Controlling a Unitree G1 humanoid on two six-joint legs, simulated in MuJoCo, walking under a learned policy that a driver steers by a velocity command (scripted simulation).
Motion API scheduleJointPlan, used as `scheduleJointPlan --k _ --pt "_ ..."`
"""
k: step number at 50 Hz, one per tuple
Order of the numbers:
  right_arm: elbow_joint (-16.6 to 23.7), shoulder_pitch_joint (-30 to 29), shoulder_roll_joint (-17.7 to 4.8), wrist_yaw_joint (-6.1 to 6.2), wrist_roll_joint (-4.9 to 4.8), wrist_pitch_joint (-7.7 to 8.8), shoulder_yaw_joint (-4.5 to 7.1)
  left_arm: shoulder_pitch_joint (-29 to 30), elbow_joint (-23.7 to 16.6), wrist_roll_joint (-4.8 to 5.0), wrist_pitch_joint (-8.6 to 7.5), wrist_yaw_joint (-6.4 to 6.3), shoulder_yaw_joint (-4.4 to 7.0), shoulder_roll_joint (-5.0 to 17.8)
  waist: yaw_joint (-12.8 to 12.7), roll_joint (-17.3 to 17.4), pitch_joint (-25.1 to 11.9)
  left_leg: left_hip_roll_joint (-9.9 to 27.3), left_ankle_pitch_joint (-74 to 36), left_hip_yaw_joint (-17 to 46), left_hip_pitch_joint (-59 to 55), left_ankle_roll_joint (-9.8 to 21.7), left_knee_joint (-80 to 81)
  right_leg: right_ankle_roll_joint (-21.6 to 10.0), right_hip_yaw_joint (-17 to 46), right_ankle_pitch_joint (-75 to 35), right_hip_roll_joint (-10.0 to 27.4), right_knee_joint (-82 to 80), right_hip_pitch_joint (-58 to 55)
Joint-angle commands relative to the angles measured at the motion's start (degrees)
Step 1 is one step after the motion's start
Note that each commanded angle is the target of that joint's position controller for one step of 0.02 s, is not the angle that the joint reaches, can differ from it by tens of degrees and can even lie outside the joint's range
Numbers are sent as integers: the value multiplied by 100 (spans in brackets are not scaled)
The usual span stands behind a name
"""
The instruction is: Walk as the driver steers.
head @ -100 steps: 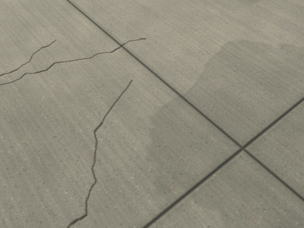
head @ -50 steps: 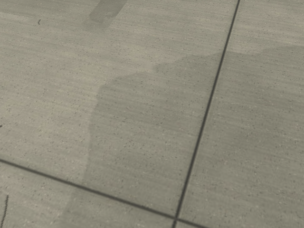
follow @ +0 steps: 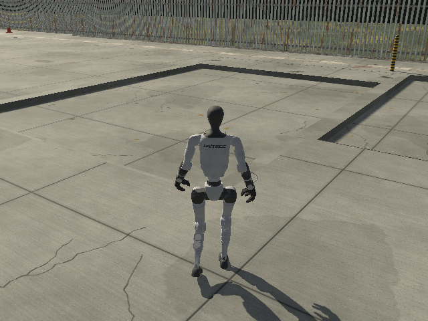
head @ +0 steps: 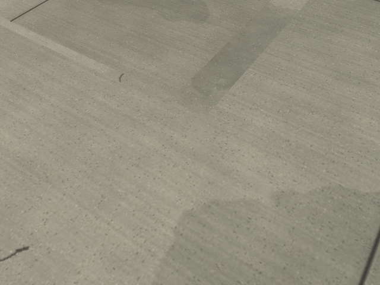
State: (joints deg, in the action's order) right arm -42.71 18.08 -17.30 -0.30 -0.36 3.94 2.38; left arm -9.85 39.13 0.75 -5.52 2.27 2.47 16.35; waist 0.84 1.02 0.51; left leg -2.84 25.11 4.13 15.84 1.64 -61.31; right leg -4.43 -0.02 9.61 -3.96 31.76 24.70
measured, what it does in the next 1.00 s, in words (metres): walks ahead, turning right: left foot, then right foot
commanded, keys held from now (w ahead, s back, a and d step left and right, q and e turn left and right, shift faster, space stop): w+e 0.92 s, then w+q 0.08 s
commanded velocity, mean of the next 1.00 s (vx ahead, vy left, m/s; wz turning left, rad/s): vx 0.50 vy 0.00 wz -0.52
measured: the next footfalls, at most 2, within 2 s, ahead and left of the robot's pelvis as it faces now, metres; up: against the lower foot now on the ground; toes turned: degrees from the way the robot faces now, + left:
left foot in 0.42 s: +0.41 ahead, +0.09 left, +0.00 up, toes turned -19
right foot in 0.92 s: +0.56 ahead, -0.28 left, +0.00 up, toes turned -35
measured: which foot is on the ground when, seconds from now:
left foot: up 0.00-0.40, down 0.42-0.94, up 0.96-1.00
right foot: down 0.00-0.42, up 0.44-0.90, down 0.92-1.00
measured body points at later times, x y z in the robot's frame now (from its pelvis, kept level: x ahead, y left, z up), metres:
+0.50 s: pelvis +0.28 +0.01 +0.00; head +0.30 +0.00 +0.45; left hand +0.39 +0.27 -0.12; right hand +0.42 -0.29 -0.06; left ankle +0.37 +0.10 -0.73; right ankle +0.11 -0.07 -0.65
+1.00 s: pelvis +0.49 -0.14 -0.01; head +0.53 -0.17 +0.44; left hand +0.81 -0.05 -0.08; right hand +0.37 -0.41 -0.14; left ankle +0.42 +0.08 -0.64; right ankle +0.52 -0.25 -0.73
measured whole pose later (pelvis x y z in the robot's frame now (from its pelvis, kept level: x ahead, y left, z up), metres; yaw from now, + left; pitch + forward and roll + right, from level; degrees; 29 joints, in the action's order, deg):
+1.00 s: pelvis +0.49 -0.14 -0.01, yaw -34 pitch +2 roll +1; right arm -47.3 17.2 -18.0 -0.3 -1.5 4.2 3.4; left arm -5.8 34.3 1.0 -1.7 2.3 3.3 16.6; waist 2.7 0.1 3.9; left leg 4.2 27.2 -2.6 12.5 -0.7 -61.8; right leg -5.1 -2.3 11.1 -2.1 36.9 27.9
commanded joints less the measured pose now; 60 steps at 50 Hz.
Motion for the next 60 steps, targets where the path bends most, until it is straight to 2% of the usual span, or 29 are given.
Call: scheduleJointPlan --k 1,2,5,11,16,19,20,21,22,23,24,25,27,29,31,37,41,44,45,46,47,48,49,50,51,52,54,57,60 --pt "788 -659 -665 -43 48 317 130 -793 -229 -28 80 -53 240 775 -406 -127 -269 565 -509 170 2810 -31 -679 -1131 2898 314 1713 -1643 -2510" --pt "801 -612 -647 -23 131 305 162 -669 -285 -57 84 -65 200 687 -230 -179 -215 693 -726 160 2492 -76 -320 -1078 2604 -249 1519 -1750 -2125" --pt "757 -432 -488 26 168 204 143 -593 -271 -27 88 -125 215 729 -41 -508 -255 703 -916 -8 2148 -332 256 -1156 2121 -1206 1265 -1887 -1602" --pt "979 -1596 -209 37 118 216 46 -1076 13 67 189 -300 288 912 -416 -578 -117 373 -2653 -78 1761 -560 2365 -825 1666 -1285 866 -1755 -1224" --pt "1112 -2178 -347 -79 19 336 110 -1405 184 113 316 -357 293 879 -553 -645 -72 123 -2648 75 1380 -414 3309 -695 2322 -871 1045 -1299 -1754" --pt "981 -1635 -553 -67 -3 404 237 -1167 144 88 375 -373 319 871 -180 -859 -183 115 -2219 27 508 -134 3708 -527 2604 -1299 1059 -759 -1886" --pt "866 -1063 -709 -24 44 425 322 -1043 74 64 367 -351 273 727 122 -793 -578 321 -2328 76 -492 79 3820 -361 2405 -1612 803 -130 -1657" --pt "796 -154 -1016 37 127 422 414 -957 -66 -26 334 -321 167 441 528 -312 -1386 1240 -2123 888 -2037 483 3613 -160 1969 -947 491 1342 -926" --pt "586 358 -1371 29 161 331 513 -1803 -163 95 282 -318 43 77 226 1531 -2125 2531 -1235 3290 -3916 1424 3862 206 1191 2039 -313 3069 1085" --pt "624 324 -903 4 15 289 429 -1842 -63 144 264 -327 119 604 283 1323 -1796 2733 -94 3999 -3698 1404 4170 289 1185 2365 172 3905 1843" --pt "668 86 -573 28 11 259 342 -1241 -99 128 288 -319 218 923 422 695 -985 2460 -96 3171 -2963 1149 4302 352 1112 1825 378 4159 2038" --pt "676 -179 -493 30 60 225 299 -896 -171 73 311 -323 232 892 339 265 -498 2205 -717 2429 -2244 987 4424 407 903 1395 562 4107 1912" --pt "579 -430 -322 23 118 218 230 -674 -285 43 328 -266 258 717 104 368 -33 1810 -1620 1490 -1320 865 4742 436 805 976 846 3750 1622" --pt "478 -496 -306 -1 82 258 240 -707 -318 95 392 -227 219 470 1 551 33 1672 -1944 928 -955 894 5012 459 631 859 954 3533 1450" --pt "354 -483 -467 -8 55 293 295 -488 -439 55 428 -211 187 358 -15 462 113 1737 -2349 560 -861 998 5195 523 584 619 1036 3193 1600" --pt "70 -387 -782 36 37 216 364 351 -627 48 334 -43 109 238 228 238 177 1600 -3080 -624 -1117 803 5206 469 268 -1017 1002 1448 1416" --pt "-137 -91 -995 46 -72 115 418 941 -898 77 332 82 110 272 369 252 343 1802 -3229 -938 -1634 642 5059 261 -16 -861 882 705 1295" --pt "-180 -89 -1222 85 -147 6 489 733 -982 25 376 115 236 508 82 437 95 1869 -5366 -1259 -1999 463 4169 -67 -433 24 467 471 602" --pt "-170 -133 -1281 110 -165 -41 504 173 -865 13 400 101 347 687 -272 444 -233 1780 -6151 -1423 -1928 369 3326 -231 -592 95 214 291 -174" --pt "-142 -128 -1160 142 -153 -62 451 -833 -590 33 429 34 536 1000 -773 281 -740 1569 -6056 -1581 -1309 187 2063 -457 -557 -238 0 -1 -1648" --pt "-57 158 -668 123 82 -17 252 -1604 -433 52 474 -101 659 1451 -909 -797 -1323 1262 -3040 -1572 396 -35 180 -868 1154 -557 1156 -36 -3537" --pt "151 566 -221 22 90 142 44 -1322 -575 85 393 -88 611 1723 -382 -1845 -2212 193 820 -723 2322 -252 -1579 -1950 4412 666 2483 -1066 -4860" --pt "55 61 -848 -59 -151 270 200 -1424 -553 21 334 -45 459 1134 -801 -849 -2147 515 552 54 2793 -151 -1887 -1646 4174 946 2483 -1410 -4631" --pt "210 -403 -875 -82 -305 312 200 -1216 -502 -34 274 -42 391 979 -763 -738 -1318 719 174 -58 2979 -45 -1738 -1404 3257 519 2313 -1389 -3883" --pt "184 -522 -762 -38 -235 300 172 -841 -464 -36 226 -36 332 845 -497 -252 -806 1005 -281 -84 2746 -39 -1268 -1189 2528 -146 2079 -1428 -2983" --pt "117 -508 -766 -11 -123 244 198 -533 -457 -71 182 -42 268 631 -303 -315 -573 1167 -549 -48 2423 -70 -883 -1077 2008 -661 1872 -1530 -2377" --pt "-57 -126 -650 -26 -117 75 201 -315 -410 -126 83 -52 240 539 -36 -498 -442 1264 -924 -3 1873 -141 -664 -1029 1486 -994 1715 -1911 -1719" --pt "-83 -260 -457 19 -112 -92 180 -368 -176 -164 -61 -82 274 619 -9 -347 -95 1187 -1514 102 2129 -286 -215 -978 767 -1435 1665 -2283 -1467" --pt "-11 -593 -375 5 -106 -74 184 -468 -1 -190 -74 -157 267 590 -123 -349 94 1008 -2487 261 2452 -328 668 -752 138 -1581 1521 -2382 -1701"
